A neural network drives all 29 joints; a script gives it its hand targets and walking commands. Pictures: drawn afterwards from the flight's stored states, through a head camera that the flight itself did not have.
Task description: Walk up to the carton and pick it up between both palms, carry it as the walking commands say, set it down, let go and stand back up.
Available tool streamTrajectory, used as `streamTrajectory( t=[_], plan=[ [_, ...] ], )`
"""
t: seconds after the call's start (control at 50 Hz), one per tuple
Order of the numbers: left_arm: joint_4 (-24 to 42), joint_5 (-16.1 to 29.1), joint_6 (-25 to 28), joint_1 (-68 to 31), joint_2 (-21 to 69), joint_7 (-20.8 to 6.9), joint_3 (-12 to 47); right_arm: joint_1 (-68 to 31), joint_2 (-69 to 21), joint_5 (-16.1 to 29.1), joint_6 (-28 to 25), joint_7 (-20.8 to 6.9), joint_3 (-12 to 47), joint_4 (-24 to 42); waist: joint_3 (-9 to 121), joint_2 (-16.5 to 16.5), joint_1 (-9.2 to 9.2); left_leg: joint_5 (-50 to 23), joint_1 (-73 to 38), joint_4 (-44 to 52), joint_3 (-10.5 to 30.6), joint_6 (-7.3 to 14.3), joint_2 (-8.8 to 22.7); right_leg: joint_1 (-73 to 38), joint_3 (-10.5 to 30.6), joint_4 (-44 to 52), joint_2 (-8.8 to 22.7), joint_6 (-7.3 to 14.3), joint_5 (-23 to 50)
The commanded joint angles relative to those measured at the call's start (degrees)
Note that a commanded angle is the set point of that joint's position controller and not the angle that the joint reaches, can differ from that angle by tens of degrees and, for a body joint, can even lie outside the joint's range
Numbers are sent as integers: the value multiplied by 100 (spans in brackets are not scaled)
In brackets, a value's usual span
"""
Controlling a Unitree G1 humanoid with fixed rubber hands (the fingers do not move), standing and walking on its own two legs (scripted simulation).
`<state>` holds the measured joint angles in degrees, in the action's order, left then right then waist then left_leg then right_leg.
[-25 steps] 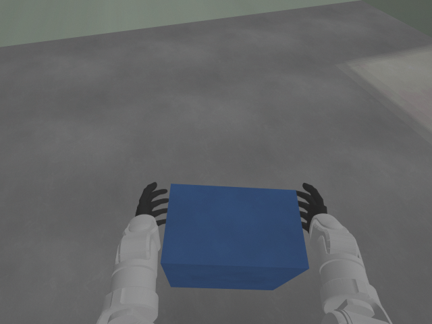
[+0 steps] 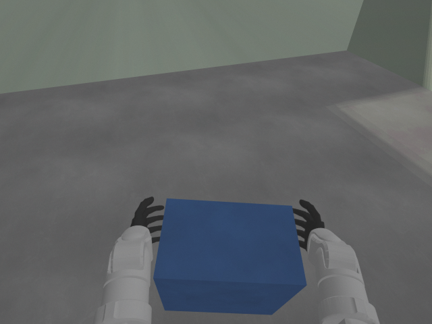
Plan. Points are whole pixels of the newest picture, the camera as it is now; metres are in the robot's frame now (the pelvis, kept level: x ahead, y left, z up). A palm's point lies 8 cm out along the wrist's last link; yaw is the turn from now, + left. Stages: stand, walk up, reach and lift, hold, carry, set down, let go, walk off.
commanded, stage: reach and lift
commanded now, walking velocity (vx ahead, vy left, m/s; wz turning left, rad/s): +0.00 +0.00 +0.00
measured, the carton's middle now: (223, 261) +0.29 +0.00 -0.06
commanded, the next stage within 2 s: hold in 1.22 s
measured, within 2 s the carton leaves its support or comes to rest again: neither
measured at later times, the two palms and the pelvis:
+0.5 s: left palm (137, 236) +0.28 +0.16 +0.04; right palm (316, 237) +0.29 -0.18 +0.04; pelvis -0.01 +0.00 +0.01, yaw +0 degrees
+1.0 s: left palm (137, 231) +0.29 +0.16 +0.05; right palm (318, 241) +0.28 -0.18 +0.04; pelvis +0.00 +0.00 +0.01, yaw +0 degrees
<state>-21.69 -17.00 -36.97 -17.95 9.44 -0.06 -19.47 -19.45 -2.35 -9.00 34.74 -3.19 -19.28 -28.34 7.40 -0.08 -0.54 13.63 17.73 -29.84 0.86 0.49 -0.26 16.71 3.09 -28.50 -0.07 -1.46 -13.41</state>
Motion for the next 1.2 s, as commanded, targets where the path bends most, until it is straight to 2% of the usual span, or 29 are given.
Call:
streamTrajectory(
  t=[0.0,0.1,0.28,0.3,0.32,0.34,0.46,0.5,0.54,0.58,0.6,0.62,0.64,0.66,0.7,0.78,0.8,0.82,0.84,0.88,0.9,0.94,0.96,1.0,1.02,1.04,1.1,1.16,1.18],
  plan=[
    [156,1663,-238,-2389,5405,-1633,3714,-3535,-5618,1015,255,-1535,3814,1622,1434,177,-174,-1795,-1882,853,216,-129,-469,-1130,27,732,-589,212,1299],
    [943,1806,-329,-3084,5274,-1594,3979,-3194,-5796,1007,478,-1599,3566,1303,1206,-106,-25,-1588,-2046,960,242,-182,-413,-944,47,830,-623,258,1002],
    [48,1551,-568,-3361,4867,-1731,3101,-3630,-5526,771,663,-1545,3080,703,-50,353,95,70,-1747,1152,119,-61,-494,-447,120,1240,-445,310,-489],
    [249,1693,-509,-3367,4960,-1758,3270,-3568,-5586,928,615,-1533,3284,954,17,77,97,-233,-1680,1132,111,-89,-479,-545,125,1190,-468,315,-109],
    [465,1780,-428,-3520,5066,-1759,3406,-3853,-5738,1006,548,-1527,3431,1154,468,307,52,-383,-1768,1076,168,-59,-449,-709,129,1094,-489,268,23],
    [474,1768,-444,-3499,5195,-1718,3472,-3921,-5566,1033,507,-1543,3490,1333,565,-58,61,-494,-1687,1151,217,-109,-415,-901,77,969,-547,291,293],
    [912,1946,-325,-3344,5268,-1698,3992,-3739,-5616,1243,399,-1479,3946,1894,1492,-26,-30,-1329,-2004,940,208,-129,-444,-1209,78,877,-573,189,1020],
    [995,1919,-296,-3220,5301,-1677,3921,-3556,-5703,1175,441,-1410,3899,1911,1588,357,16,-1686,-2080,932,247,-83,-417,-1282,100,902,-573,131,1294],
    [1159,1889,-311,-3069,5097,-1632,3972,-3102,-5837,1177,511,-1398,3894,1702,1584,19,-82,-2032,-2085,950,196,-119,-438,-1467,159,897,-553,110,1778],
    [812,1763,-407,-2791,5074,-1638,3746,-2889,-5719,984,573,-1366,3654,1472,1145,234,18,-1785,-2038,1070,288,-88,-406,-1309,147,1026,-557,112,1377],
    [618,1619,-477,-2557,5097,-1624,3586,-2822,-5633,904,611,-1360,3631,1550,1003,-3,-43,-1688,-1939,1134,212,-100,-458,-1398,145,1073,-546,139,1382],
    [693,1700,-469,-2555,5032,-1611,3666,-2609,-5627,928,635,-1393,3647,1345,953,350,58,-1771,-2130,1151,294,-71,-397,-1205,93,1063,-583,126,1369],
    [902,1729,-441,-2797,5021,-1629,3731,-2567,-5716,891,610,-1377,3574,1391,1103,0,20,-1787,-2065,1126,238,-98,-439,-1400,162,1066,-553,145,1525],
    [902,1729,-425,-2661,4980,-1621,3736,-2728,-5532,916,590,-1379,3662,1617,1022,252,25,-1825,-2133,1175,306,-103,-395,-1282,138,1075,-566,111,1408],
    [751,1659,-451,-2358,5102,-1622,3627,-2945,-5674,1043,588,-1380,3833,1843,1156,201,-110,-1916,-2100,1127,230,-77,-427,-1464,160,1049,-583,96,1485],
    [1132,1912,-423,-2623,5195,-1642,4042,-2719,-5553,1067,530,-1359,3977,2149,1366,13,29,-2128,-2134,1089,284,-122,-444,-1526,149,1030,-604,135,1624],
    [1041,1839,-414,-2389,5215,-1625,3949,-2878,-5499,1113,538,-1355,4083,2294,1326,293,15,-2290,-2217,1060,328,-97,-422,-1457,146,1026,-637,109,1634],
    [1214,1883,-415,-2541,5206,-1615,4112,-2619,-5595,1123,534,-1354,3967,2070,1621,-76,42,-2397,-2268,1007,332,-137,-424,-1624,207,1002,-601,144,1773],
    [1289,1934,-375,-2477,5186,-1596,4149,-2615,-5599,1192,517,-1327,4177,2302,1629,32,4,-2565,-2309,996,372,-120,-393,-1599,200,987,-614,131,1894],
    [1261,1891,-403,-2461,5070,-1597,3998,-2387,-5487,1011,608,-1316,3948,2055,1124,276,93,-2218,-2131,1098,334,-82,-430,-1506,140,1085,-614,133,1674],
    [1089,1763,-460,-2346,5070,-1570,3920,-2677,-5429,1095,590,-1355,3934,2093,1181,-27,-18,-1925,-2096,1101,317,-117,-414,-1471,171,1063,-596,145,1378],
    [835,1675,-452,-2122,4995,-1563,3808,-2920,-5381,1178,542,-1371,4131,2265,1031,111,-141,-1495,-2098,1117,302,-49,-410,-1256,157,1088,-572,166,941],
    [888,1732,-444,-2281,5006,-1580,3843,-2751,-5329,1057,597,-1363,3983,2104,746,407,-7,-1497,-2060,1169,394,-31,-379,-1065,114,1127,-597,169,914],
    [966,1745,-474,-2181,5091,-1598,3916,-2657,-5355,1059,582,-1339,3998,2254,795,13,-10,-1479,-1939,1172,323,-75,-425,-1330,145,1105,-581,183,982],
    [1074,1842,-432,-2207,5202,-1602,3989,-2630,-5410,1101,563,-1361,4097,2323,1314,151,36,-1706,-2082,1103,323,-73,-425,-1479,132,1069,-620,183,1145],
    [1024,1774,-459,-2336,5085,-1604,3944,-2868,-5427,1162,549,-1352,4109,2367,1097,-72,-104,-1475,-1869,1115,282,-83,-444,-1451,115,1032,-592,184,1099],
    [897,1752,-433,-2226,5104,-1618,3890,-2693,-5368,1086,606,-1397,3986,2050,912,282,23,-1402,-1921,1163,359,-32,-377,-1234,124,1118,-593,180,838],
    [1069,1742,-449,-2129,5148,-1590,4020,-2556,-5413,1132,552,-1404,4067,2244,811,-149,2,-1499,-1883,1217,309,-82,-457,-1320,80,1088,-589,212,971],
    [994,1727,-453,-2062,5115,-1609,3938,-2879,-5406,1155,545,-1405,4179,2496,1184,97,-88,-1427,-1958,1157,218,-71,-478,-1511,85,1079,-611,171,966]
  ],
)
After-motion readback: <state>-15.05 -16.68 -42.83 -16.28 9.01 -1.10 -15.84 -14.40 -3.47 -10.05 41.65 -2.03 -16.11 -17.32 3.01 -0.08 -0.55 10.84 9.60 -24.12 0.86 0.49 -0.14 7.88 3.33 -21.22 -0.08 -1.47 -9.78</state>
